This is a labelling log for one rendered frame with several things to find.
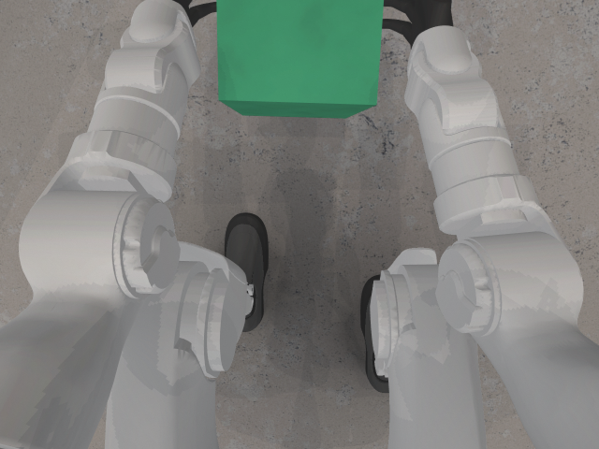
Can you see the robot right shin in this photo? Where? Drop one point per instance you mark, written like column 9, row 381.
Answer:
column 413, row 256

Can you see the robot left forearm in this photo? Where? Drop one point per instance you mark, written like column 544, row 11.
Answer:
column 138, row 115

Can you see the robot left hand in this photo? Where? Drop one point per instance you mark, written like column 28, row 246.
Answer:
column 197, row 12

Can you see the robot right foot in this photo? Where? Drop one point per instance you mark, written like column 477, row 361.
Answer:
column 379, row 383

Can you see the robot right forearm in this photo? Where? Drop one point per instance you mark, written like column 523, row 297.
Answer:
column 476, row 178

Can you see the carton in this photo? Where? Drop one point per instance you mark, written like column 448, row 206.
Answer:
column 299, row 58

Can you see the left robot upper arm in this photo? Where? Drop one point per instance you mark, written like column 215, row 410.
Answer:
column 92, row 258

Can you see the right robot upper arm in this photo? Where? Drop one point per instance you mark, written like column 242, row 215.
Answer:
column 519, row 296

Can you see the robot right hand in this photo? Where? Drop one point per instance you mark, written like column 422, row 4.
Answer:
column 423, row 14

